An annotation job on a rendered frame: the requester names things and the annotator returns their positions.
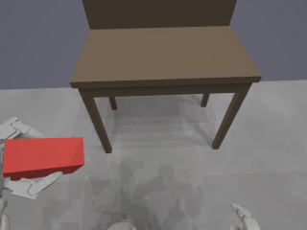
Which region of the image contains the robot right hand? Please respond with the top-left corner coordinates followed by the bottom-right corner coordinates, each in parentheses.
top-left (229, 203), bottom-right (261, 230)

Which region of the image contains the robot left hand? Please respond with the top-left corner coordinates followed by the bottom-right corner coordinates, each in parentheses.
top-left (0, 117), bottom-right (63, 200)

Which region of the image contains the sponge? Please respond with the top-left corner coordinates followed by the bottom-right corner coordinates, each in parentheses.
top-left (2, 137), bottom-right (84, 181)

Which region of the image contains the table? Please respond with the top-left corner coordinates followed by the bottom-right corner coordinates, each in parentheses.
top-left (69, 0), bottom-right (263, 153)

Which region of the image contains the left robot forearm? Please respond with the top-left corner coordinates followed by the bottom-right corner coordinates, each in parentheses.
top-left (0, 198), bottom-right (11, 230)

